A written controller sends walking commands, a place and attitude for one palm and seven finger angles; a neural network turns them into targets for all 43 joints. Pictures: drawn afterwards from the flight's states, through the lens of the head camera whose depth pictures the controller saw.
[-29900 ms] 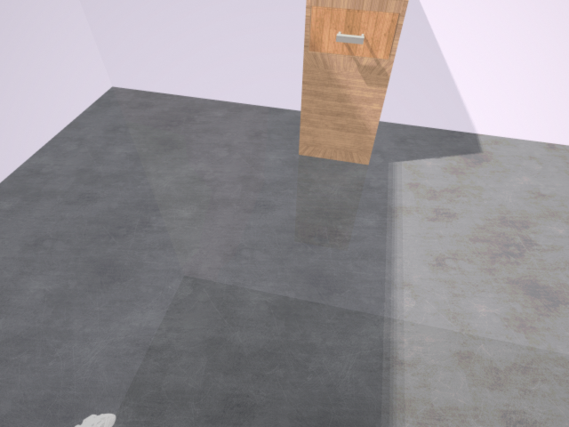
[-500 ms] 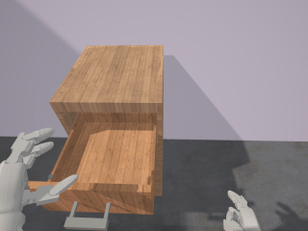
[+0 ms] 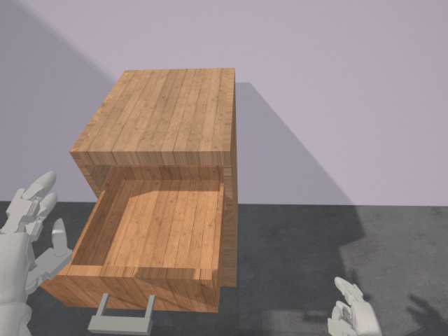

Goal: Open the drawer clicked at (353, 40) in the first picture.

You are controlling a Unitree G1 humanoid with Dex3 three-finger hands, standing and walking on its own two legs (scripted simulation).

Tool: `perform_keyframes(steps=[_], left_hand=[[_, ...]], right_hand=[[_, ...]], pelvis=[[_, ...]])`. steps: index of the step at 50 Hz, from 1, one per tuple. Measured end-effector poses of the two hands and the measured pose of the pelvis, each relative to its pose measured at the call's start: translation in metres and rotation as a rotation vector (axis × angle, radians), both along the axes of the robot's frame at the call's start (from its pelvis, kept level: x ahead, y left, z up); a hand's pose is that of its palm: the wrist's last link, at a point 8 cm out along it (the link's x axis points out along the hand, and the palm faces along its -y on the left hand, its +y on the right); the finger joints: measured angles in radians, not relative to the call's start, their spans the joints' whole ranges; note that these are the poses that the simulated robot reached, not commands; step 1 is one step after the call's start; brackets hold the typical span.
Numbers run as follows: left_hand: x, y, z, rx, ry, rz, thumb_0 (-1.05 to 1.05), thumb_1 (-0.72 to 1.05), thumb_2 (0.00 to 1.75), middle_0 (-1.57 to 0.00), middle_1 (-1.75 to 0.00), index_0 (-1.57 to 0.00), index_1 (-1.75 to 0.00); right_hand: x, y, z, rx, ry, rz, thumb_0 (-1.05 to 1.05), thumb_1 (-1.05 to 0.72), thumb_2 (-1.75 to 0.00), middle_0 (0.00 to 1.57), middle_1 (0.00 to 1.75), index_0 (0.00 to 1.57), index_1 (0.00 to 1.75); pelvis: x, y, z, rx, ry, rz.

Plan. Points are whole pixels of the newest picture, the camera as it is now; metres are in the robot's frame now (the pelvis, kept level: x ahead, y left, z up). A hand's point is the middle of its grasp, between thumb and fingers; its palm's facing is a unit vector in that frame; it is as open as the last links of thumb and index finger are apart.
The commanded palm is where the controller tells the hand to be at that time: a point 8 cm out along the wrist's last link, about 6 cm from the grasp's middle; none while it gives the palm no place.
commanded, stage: step back with the hand held close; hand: left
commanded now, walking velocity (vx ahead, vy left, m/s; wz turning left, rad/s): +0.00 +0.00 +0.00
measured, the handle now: (124, 312) +0.18 +0.23 -0.09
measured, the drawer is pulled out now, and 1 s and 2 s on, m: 0.29 0.29 0.29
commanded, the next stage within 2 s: stop stepping back and stand still in 1.64 s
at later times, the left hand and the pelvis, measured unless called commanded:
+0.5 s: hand (50, 264) +0.17 +0.26 +0.14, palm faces +0.27 -0.82 -0.51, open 7.4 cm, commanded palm +0.10 +0.30 +0.17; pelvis -0.03 +0.02 +0.00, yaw +0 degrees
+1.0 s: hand (8, 311) +0.10 +0.26 +0.15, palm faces +0.37 -0.82 -0.44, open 7.4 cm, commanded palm +0.04 +0.31 +0.17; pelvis -0.08 +0.03 -0.02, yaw +1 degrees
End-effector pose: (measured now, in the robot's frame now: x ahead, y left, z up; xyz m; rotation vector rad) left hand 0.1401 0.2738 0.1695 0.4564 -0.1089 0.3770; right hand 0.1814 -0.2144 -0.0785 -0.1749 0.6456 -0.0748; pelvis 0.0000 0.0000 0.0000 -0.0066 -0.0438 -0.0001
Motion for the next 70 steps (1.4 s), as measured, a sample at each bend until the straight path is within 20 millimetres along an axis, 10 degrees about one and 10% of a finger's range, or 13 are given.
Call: perform_keyframes(steps=[22,45,58,70], left_hand=[[-0.004,0.016,-0.007,0.089,0.081,-0.096,0.02,0.89,0.9,-0.22,-0.3,-0.22,-0.3],[-0.071,0.03,-0.001,0.102,-0.085,-0.069,0.02,0.89,0.9,-0.21,-0.3,-0.22,-0.3],[-0.071,0.037,0.001,0.155,-0.109,-0.108,0.02,0.89,0.9,-0.21,-0.3,-0.21,-0.3],[-0.088,-0.006,0.005,0.123,-0.089,-0.227,0.02,0.89,0.9,-0.22,-0.3,-0.22,-0.3]], right_hand=[[-0.029,-0.014,0.001,-0.067,0.133,-0.104,0.01,-0.91,-0.9,0.2,0.3,0.2,0.3],[-0.079,0.017,0.002,-0.066,0.047,-0.022,0.01,-0.91,-0.9,0.21,0.3,0.2,0.3],[-0.116,0.006,-0.004,-0.1,0.102,-0.088,0.01,-0.91,-0.9,0.21,0.3,0.2,0.3],[-0.121,-0.003,-0.005,-0.051,0.095,-0.066,0.01,-0.91,-0.9,0.21,0.3,0.2,0.3]], pelvis=[[-0.022,0.016,-0.002,-0.008,0.1,0.0],[-0.077,0.025,-0.015,-0.025,0.086,0.008],[-0.092,0.029,-0.016,-0.033,0.107,0.016],[-0.12,0.009,-0.011,-0.029,0.127,-0.015]])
